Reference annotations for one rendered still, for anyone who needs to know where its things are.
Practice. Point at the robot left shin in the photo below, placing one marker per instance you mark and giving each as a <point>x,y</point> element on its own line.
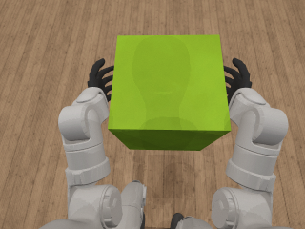
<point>142,209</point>

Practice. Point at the robot left forearm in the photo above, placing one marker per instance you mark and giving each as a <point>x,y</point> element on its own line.
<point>80,128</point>

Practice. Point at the robot right forearm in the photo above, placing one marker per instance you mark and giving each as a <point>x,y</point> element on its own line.
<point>261,130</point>

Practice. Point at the carton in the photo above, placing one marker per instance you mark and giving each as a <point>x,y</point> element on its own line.
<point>169,92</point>

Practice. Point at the right robot upper arm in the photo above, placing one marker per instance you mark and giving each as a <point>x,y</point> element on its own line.
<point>234,208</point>

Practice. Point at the robot left hand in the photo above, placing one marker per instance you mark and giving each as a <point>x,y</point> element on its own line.
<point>95,77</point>

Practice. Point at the left robot upper arm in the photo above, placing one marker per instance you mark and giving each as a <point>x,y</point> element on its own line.
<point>96,207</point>

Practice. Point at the robot right thigh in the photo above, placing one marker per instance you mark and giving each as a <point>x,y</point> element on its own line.
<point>193,223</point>

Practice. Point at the robot right hand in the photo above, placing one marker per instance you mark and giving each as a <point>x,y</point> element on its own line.
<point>241,78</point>

